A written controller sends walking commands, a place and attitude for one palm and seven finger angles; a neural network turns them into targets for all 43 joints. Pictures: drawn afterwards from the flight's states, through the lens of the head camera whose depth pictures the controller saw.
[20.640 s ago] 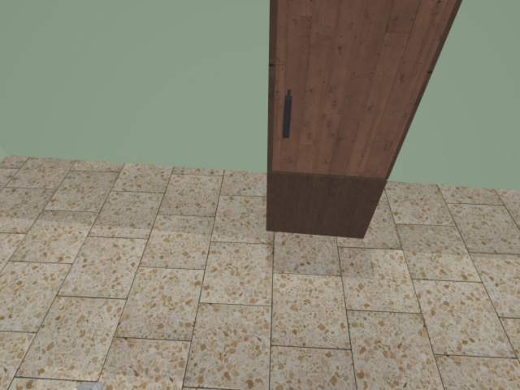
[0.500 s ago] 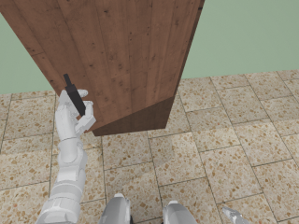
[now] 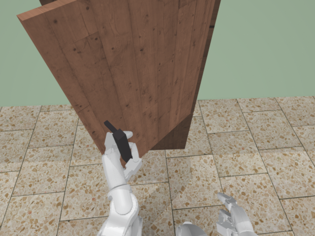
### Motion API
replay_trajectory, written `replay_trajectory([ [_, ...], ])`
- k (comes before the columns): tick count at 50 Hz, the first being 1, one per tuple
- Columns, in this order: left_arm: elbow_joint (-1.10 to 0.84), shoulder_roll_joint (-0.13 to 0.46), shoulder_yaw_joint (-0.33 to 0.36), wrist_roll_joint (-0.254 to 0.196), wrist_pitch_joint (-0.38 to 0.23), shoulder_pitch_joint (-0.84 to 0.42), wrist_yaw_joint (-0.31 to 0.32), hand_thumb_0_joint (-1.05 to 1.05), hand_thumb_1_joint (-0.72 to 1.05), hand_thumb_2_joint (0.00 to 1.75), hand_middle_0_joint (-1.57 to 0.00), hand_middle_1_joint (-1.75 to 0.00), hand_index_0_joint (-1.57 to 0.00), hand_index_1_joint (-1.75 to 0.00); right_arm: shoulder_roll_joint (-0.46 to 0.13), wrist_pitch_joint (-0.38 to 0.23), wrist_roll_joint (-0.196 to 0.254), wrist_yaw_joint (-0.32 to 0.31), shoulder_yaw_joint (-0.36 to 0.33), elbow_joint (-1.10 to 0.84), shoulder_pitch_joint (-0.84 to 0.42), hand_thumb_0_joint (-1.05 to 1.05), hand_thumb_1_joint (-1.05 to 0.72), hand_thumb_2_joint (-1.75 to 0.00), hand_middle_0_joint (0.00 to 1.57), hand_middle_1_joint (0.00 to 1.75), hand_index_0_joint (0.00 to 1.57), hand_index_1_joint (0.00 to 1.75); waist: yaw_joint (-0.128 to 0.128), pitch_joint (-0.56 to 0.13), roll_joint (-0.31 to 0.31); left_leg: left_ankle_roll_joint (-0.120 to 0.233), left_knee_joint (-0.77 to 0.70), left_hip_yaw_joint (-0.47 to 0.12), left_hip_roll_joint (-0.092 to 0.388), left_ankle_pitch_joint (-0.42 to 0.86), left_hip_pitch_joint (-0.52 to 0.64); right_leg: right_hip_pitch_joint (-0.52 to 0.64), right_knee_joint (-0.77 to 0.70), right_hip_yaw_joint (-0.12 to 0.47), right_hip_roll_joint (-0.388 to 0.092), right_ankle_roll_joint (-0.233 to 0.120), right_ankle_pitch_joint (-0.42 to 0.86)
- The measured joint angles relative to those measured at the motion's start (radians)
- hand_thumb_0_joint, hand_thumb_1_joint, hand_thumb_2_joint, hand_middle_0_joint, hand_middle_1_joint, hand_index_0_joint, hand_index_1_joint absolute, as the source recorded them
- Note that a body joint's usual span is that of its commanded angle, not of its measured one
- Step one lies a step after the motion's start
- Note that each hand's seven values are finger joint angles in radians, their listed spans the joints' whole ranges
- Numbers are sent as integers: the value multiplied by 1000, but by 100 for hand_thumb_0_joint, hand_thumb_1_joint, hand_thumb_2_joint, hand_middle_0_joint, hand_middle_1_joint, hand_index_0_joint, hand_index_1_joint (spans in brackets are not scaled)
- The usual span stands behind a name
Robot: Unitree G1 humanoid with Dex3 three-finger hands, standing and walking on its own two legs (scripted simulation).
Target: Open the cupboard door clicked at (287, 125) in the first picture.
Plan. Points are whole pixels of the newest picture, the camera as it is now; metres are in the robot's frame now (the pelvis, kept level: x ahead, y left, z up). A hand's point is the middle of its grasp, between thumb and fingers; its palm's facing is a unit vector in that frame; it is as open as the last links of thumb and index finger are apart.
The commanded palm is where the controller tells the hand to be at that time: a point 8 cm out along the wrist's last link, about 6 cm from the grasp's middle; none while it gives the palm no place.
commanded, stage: open thumb and fingers to let go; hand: left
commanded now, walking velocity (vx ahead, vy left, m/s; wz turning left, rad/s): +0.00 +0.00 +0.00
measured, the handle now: (118, 142) +0.34 +0.12 +0.03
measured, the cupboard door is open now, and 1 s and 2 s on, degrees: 43 42 43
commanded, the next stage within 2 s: slide the hand sideways off the handle in 0.80 s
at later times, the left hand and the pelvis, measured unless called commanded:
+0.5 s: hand (135, 154) +0.32 +0.08 +0.01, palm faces +0.44 -0.90 -0.04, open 12.5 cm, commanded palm +0.27 +0.12 +0.01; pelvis +0.00 -0.02 +0.00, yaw +1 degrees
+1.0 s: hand (132, 160) +0.30 +0.08 +0.01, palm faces +0.19 -0.98 -0.05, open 15.1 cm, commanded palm +0.27 +0.11 +0.01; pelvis -0.01 +0.01 -0.01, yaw +0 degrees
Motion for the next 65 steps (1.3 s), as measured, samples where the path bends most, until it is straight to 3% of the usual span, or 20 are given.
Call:
replay_trajectory([
  [10, 42, -9, 87, -23, -4, -77, -3, 1, 54, 74, -36, -131, -38, -132, -28, -11, -2, -24, -25, 24, 5, 1, -91, -90, 20, 30, 20, 30, 1, 1, -2, -21, 11, -8, -6, 9, -31, -40, 40, -10, -7, -20, -12],
  [23, 35, -2, 97, -37, -35, -63, -23, 1, -17, 44, -33, -123, -34, -123, -49, -4, 3, -31, -44, 48, 48, 1, -91, -90, 20, 30, 20, 30, -5, 8, 1, -21, -5, -2, -8, 15, -29, -44, 33, -3, -8, -22, -9],
  [28, 49, -3, 98, -34, -44, -76, -17, 0, -37, 36, -31, -114, -32, -115, -46, -4, 3, -32, -43, 49, 43, 1, -91, -90, 20, 30, 20, 30, -5, 8, 2, -18, -2, 0, -8, 13, -32, -46, 32, -1, -9, -18, -8],
  [34, 52, -10, 87, -29, -36, -75, -24, 0, -46, 32, -27, -94, -30, -94, -36, -4, 1, -26, -38, 36, 36, 1, -91, -90, 20, 30, 20, 30, 0, 2, 2, -11, 1, 6, -8, 9, -31, -43, 27, 5, -9, -9, -6],
  [46, 64, -10, 42, -2, -27, -79, -23, -1, -50, 30, -37, -71, -42, -66, -26, -4, 1, -20, -23, 18, 8, 1, -91, -90, 20, 30, 20, 30, 12, 0, 6, 11, 22, 7, -9, 1, -34, -34, 25, 6, -10, 10, -1],
  [48, 46, 14, 32, -7, -37, -61, -81, -1, -50, 30, -36, -67, -39, -61, -28, 2, 7, -14, -18, 4, 9, 1, -91, -90, 20, 30, 20, 30, 8, 2, 5, 16, 27, 8, -13, 1, -38, -37, 30, 7, -14, 14, -2],
  [50, 25, 67, 18, -31, -72, -40, -214, -1, -50, 30, -31, -60, -33, -55, -33, 10, 17, -11, -15, -19, 20, 1, -91, -90, 20, 30, 20, 30, 7, 3, 5, 20, 39, 7, -16, -1, -48, -45, 41, 5, -17, 16, -5],
  [53, 0, 142, -15, -96, -110, -24, -397, -1, -50, 30, -25, -50, -25, -46, -49, 18, 42, -12, -17, -45, 32, 1, -91, -90, 20, 30, 20, 30, 9, 13, 15, 27, 65, 4, -16, -10, -61, -52, 58, 3, -17, 21, -11],
  [55, -17, 153, -31, -144, -109, -21, -456, -1, -50, 30, -23, -44, -21, -42, -59, 23, 57, -14, -20, -56, 36, 1, -91, -90, 20, 30, 20, 30, 10, 23, 21, 31, 76, 7, -14, -15, -63, -52, 64, 6, -15, 26, -11],
  [58, -40, 126, -33, -171, -92, -11, -461, -1, -50, 30, -21, -38, -18, -37, -69, 36, 67, -11, -22, -72, 44, 1, -91, -90, 20, 30, 20, 30, 11, 30, 23, 40, 77, 19, -11, -15, -61, -54, 64, 17, -15, 35, -6],
  [65, -91, 93, -41, -105, -63, 37, -397, -1, -50, 30, -18, -34, -20, -34, -59, 67, 62, 6, -18, -104, 65, 1, -91, -90, 20, 30, 20, 30, 2, 18, 9, 52, 73, 44, -8, -17, -62, -65, 66, 42, -14, 47, -3],
])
